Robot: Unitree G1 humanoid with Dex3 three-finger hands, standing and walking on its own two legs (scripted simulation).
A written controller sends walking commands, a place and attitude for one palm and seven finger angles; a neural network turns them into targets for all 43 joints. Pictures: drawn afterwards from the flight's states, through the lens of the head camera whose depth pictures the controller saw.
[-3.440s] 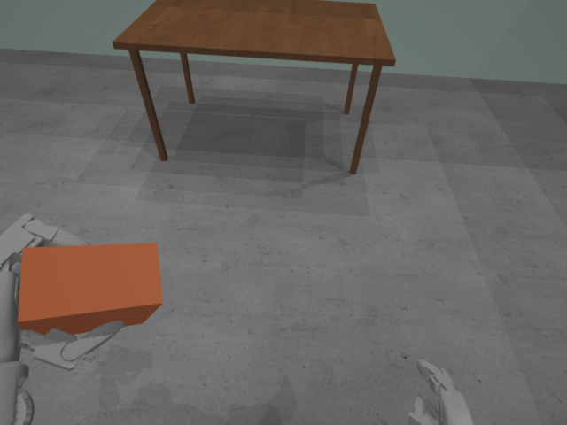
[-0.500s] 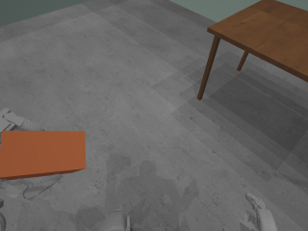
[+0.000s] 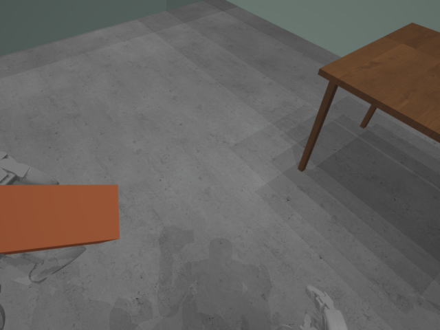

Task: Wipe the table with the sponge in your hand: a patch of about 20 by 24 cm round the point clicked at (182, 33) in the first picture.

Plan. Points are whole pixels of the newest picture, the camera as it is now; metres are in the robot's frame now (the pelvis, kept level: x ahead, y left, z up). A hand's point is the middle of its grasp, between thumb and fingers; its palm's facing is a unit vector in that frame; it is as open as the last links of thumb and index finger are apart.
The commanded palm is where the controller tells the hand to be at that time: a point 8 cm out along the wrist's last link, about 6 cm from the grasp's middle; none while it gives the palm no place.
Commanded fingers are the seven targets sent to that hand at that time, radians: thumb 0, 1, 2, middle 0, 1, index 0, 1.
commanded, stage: walk to a spot facing it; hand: left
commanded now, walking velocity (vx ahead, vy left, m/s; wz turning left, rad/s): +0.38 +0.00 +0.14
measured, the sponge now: (75, 218) +0.21 +0.21 +0.17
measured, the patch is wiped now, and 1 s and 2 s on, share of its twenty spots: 0.00 0.00 0.00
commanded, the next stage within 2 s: turn to face it in 1.60 s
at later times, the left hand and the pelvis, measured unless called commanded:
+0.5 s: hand (99, 149) +0.33 +0.22 +0.18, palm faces +0.48 -0.72 -0.49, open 10.8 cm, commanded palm +0.28 +0.26 +0.17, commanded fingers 0.00 0.10 1.30 -1.20 -1.60 -1.20 -1.60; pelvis +0.15 -0.04 -0.01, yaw +6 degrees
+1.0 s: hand (119, 113) +0.43 +0.23 +0.16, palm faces +0.63 -0.64 -0.45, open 10.8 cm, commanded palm +0.38 +0.25 +0.17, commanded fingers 0.00 0.10 1.30 -1.20 -1.60 -1.20 -1.60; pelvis +0.29 -0.06 -0.02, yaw +13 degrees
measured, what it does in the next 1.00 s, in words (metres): walks ahead: right foot, then left foot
